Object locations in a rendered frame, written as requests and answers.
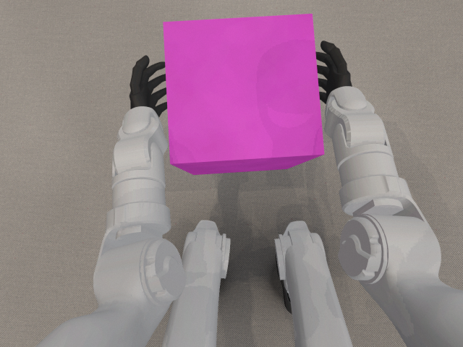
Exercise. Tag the right robot thigh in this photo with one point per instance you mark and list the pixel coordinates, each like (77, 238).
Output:
(317, 316)

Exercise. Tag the left robot hand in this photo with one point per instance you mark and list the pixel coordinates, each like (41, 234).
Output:
(141, 88)

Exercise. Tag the right robot upper arm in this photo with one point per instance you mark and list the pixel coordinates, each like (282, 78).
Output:
(397, 260)

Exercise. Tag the left robot forearm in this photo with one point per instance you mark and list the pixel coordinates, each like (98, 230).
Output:
(139, 208)

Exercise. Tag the right robot hand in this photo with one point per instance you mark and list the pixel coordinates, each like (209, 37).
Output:
(336, 71)

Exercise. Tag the left robot upper arm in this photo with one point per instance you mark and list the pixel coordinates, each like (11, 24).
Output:
(134, 286)

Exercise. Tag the right robot forearm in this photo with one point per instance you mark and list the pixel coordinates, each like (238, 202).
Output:
(364, 159)

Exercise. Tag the carton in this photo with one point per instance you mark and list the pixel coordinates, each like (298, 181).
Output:
(242, 93)

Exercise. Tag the robot right foot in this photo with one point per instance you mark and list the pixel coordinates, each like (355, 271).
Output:
(286, 295)

